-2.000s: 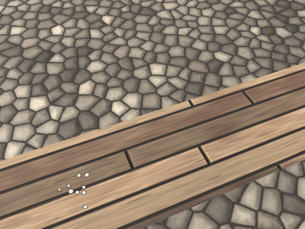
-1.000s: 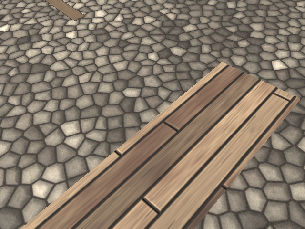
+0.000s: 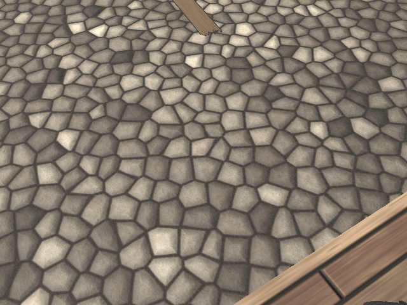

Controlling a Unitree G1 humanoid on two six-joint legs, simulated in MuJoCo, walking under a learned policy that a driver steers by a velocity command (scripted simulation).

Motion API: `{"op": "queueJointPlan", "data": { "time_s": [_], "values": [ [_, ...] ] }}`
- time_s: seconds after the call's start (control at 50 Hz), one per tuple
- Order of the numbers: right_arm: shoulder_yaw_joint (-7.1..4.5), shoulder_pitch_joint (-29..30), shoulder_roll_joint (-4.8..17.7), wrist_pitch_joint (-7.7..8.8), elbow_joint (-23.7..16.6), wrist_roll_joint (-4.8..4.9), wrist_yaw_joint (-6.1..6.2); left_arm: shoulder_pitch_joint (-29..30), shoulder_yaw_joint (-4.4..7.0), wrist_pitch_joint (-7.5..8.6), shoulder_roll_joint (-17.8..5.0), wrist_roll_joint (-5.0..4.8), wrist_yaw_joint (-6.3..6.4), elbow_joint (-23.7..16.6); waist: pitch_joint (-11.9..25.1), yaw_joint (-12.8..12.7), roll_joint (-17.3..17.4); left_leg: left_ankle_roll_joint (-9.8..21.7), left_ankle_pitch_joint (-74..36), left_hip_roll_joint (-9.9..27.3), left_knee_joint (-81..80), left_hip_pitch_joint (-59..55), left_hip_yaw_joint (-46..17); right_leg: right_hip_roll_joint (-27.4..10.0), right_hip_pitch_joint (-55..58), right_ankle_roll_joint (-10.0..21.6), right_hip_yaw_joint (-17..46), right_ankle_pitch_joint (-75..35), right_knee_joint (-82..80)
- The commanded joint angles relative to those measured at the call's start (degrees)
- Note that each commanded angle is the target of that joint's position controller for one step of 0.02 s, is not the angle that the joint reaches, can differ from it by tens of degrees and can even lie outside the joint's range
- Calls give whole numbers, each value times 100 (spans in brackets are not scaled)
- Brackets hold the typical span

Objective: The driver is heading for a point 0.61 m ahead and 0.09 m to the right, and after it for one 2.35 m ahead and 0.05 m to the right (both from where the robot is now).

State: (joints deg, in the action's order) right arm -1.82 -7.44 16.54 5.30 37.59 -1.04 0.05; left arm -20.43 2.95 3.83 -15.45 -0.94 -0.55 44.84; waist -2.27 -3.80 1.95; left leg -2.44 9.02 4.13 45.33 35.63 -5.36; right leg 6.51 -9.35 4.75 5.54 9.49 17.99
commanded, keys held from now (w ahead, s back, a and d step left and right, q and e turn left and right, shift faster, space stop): w+e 0.70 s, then q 0.30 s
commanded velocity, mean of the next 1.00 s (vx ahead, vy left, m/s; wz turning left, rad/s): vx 0.43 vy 0.00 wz -0.40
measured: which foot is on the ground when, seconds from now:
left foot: up 0.00-0.16, down 0.18-0.70, up 0.72-1.00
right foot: down 0.00-0.18, up 0.20-0.68, down 0.70-1.00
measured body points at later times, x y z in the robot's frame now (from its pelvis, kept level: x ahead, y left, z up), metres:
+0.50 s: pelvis +0.27 +0.03 +0.00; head +0.30 +0.02 +0.45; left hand +0.52 +0.24 -0.09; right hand +0.22 -0.26 -0.12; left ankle +0.25 +0.15 -0.75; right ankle +0.34 -0.15 -0.68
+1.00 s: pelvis +0.48 -0.11 +0.00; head +0.50 -0.14 +0.45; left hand +0.70 +0.08 -0.11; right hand +0.48 -0.42 -0.12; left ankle +0.65 +0.00 -0.69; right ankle +0.45 -0.17 -0.75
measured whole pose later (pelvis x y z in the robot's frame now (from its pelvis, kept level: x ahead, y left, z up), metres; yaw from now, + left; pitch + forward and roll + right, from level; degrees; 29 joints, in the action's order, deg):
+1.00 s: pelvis +0.48 -0.11 +0.00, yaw -24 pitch +1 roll -1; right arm -2.9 -10.8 17.4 1.9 44.6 0.6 0.5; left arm -11.3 2.3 3.4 -14.2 1.5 -0.3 42.7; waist -3.9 -0.7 3.0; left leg -3.4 8.0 5.4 49.9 35.5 -2.9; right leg 4.3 -8.9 5.2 -4.9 9.7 17.8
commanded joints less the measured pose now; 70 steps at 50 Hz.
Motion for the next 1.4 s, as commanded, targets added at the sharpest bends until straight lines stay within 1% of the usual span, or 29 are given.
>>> {"op": "queueJointPlan", "data": {
  "time_s": [0.02,0.12,0.18,0.2,0.22,0.24,0.28,0.34,0.42,0.52,0.6,0.64,0.68,0.7,0.72,0.74,0.76,0.8,0.82,0.9,1.0,1.18,1.2,1.22,1.24,1.26,1.28,1.32,1.4],
  "values": [
    [-56,447,284,97,-427,41,-19,165,294,36,-1091,-62,106,-391,135,34,-579,-148,-1188,-347,-1014,-863,226,-1150,-732,803,1005,-819,-619],
    [-185,776,556,180,-553,158,-85,-151,304,-94,-1045,-98,157,-296,209,50,-736,5,-877,-464,-1757,-1245,-32,-1393,-64,573,1732,-290,45],
    [-377,-323,884,241,-346,104,-21,2,214,-124,-736,-30,131,-401,804,685,-708,494,-463,-86,-2104,-3024,-131,-1012,-346,222,1578,-515,1392],
    [-467,-1221,1233,217,-269,50,36,-99,79,-100,-338,101,115,-525,1651,977,110,863,-155,1007,-2006,-4473,-1192,-585,-1114,-7,988,736,3084],
    [-545,-1480,1519,115,-55,25,-25,-807,17,-50,-215,-112,116,-701,2073,603,1958,1664,1298,2031,-2606,-5621,-3740,-116,-2928,-248,399,2598,4611],
    [-433,-1261,948,90,-153,94,-56,-655,136,-75,-814,-181,149,-532,1457,712,1083,1534,2183,1919,-2817,-5178,-3729,-588,-3489,-342,525,2247,5288],
    [-313,-813,584,60,-170,71,-47,125,207,-135,-943,-78,146,-630,503,715,197,1244,967,1412,-2964,-3982,-2106,-913,-3406,-453,273,1302,5346],
    [-281,-560,426,87,-22,25,-35,307,202,-196,-658,-81,60,-764,151,494,476,1217,-143,1001,-3370,-3126,-931,-1232,-3021,-523,114,804,4909],
    [-379,-625,664,137,208,76,-22,725,128,-248,-431,-27,8,-999,32,496,248,1400,-1016,1083,-3649,-3091,-168,-1341,-3279,-639,20,271,4167],
    [-432,-731,915,54,420,118,18,1485,44,-157,-328,-32,-166,-1194,-95,738,99,1205,-1435,946,-3675,-3235,803,-1235,-2909,-519,-362,-1020,2594],
    [-496,-997,1118,-55,619,236,27,1994,60,-165,-414,-53,-281,-1467,-224,801,119,1031,-1910,1145,-3434,-3794,1145,-1095,-2795,-255,-639,-702,1955],
    [-545,-990,1284,-130,637,277,55,1859,147,-198,-585,-23,-302,-1524,-8,599,266,905,-3554,1164,-2799,-4022,1379,-786,-2276,-23,-934,-128,1827],
    [-551,-911,1342,-212,605,316,103,643,393,-252,-990,-22,-252,-1258,710,-146,246,683,-4715,965,-1028,-3664,1692,-311,-498,327,-1175,-142,1459],
    [-459,-994,1143,-194,527,217,131,-395,588,-311,-1379,-47,-146,-999,1232,-600,-129,451,-3442,748,584,-2396,1706,-571,1285,599,-492,-272,1368],
    [-153,-1634,265,-79,211,-37,37,-144,640,-268,-2041,-43,-78,-1071,1733,169,-1828,79,2167,-350,2716,205,1409,-2305,3148,1631,2788,-14,954],
    [-194,-1314,724,86,328,124,-39,-237,463,-190,-1502,28,-82,-1289,2634,-250,-1156,106,2653,-437,3429,498,122,-2842,3250,1881,4001,-236,224],
    [-284,-850,1021,113,268,364,-74,15,333,-126,-1156,124,-113,-1190,1837,-288,-787,158,2179,-165,3434,713,107,-2721,2608,1593,2851,-1484,252],
    [-248,-682,896,71,347,213,14,642,220,-60,-803,78,-117,-1108,957,130,-285,141,1618,271,2621,316,228,-2229,1103,1180,1330,-3079,355],
    [-270,-831,913,-18,419,199,22,840,169,-35,-696,133,-108,-1104,862,334,-409,123,1488,368,2426,-146,184,-2113,547,1095,957,-3396,194],
    [-219,-1221,548,-320,658,175,87,1168,157,119,-692,231,-56,-803,684,651,-473,-98,682,210,1618,-849,183,-1898,-370,1022,-113,-4073,-314],
    [-184,-533,422,-320,431,171,14,1233,171,2,-770,247,123,-523,504,372,-613,-113,-722,121,31,-791,310,-1713,26,717,-895,-3630,-426],
    [-306,-304,492,-434,-116,179,-255,1200,288,-460,-958,-9,297,-297,394,354,-625,352,454,-197,-1110,-687,793,-2220,972,536,-822,-3729,926],
    [-365,-619,587,-404,-75,169,-240,1197,288,-474,-940,-39,331,-290,581,546,-514,522,-251,-373,-1721,-1337,855,-1982,800,286,-1045,-3909,1551],
    [-516,-1046,1030,-385,-39,132,-152,1032,280,-427,-894,44,342,-319,978,677,60,849,-2374,-66,-2008,-2431,138,-1493,166,-136,-1309,-3101,2636],
    [-676,-1242,1732,-405,-135,30,-37,964,177,-341,-590,289,277,-560,1370,536,1420,1925,-5240,1358,-1830,-3934,-1866,-505,-1777,-667,-1430,879,4480],
    [-559,-1359,1365,-406,-202,-24,-22,1168,135,-280,-588,297,180,-577,2186,768,1225,2656,-4979,1839,-2074,-4475,-2771,-98,-2458,-757,-268,2988,5535],
    [-508,-1044,1168,-400,-287,35,-36,1315,194,-279,-795,110,115,-570,1893,764,590,2423,-4316,1607,-2133,-4211,-2211,-423,-2669,-709,77,2811,5789],
    [-448,-454,888,-451,-367,209,3,1473,206,-356,-735,94,180,-527,1069,512,-92,1824,-2973,1050,-2285,-3341,-1488,-701,-2823,-740,-14,2144,5072],
    [-516,-273,1030,-605,-467,124,113,1275,177,-434,-558,75,240,-452,966,317,491,1651,-2435,585,-2480,-2566,-1216,-516,-1954,-986,-200,1591,3648]
  ]
}}
Keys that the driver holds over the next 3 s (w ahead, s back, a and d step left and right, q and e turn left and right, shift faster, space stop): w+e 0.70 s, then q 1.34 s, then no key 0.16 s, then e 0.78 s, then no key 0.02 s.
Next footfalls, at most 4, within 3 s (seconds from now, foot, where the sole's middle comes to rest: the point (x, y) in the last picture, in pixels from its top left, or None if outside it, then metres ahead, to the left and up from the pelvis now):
0.18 left None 0.29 0.14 -0.78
0.70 right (292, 304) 0.48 -0.19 -0.78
1.22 left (247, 243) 0.68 -0.05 -0.78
1.62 right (316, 261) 0.63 -0.29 -0.78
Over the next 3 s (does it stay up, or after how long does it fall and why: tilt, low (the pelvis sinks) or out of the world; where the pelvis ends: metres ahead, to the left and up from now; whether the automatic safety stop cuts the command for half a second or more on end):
stays up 0.54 -0.09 0.00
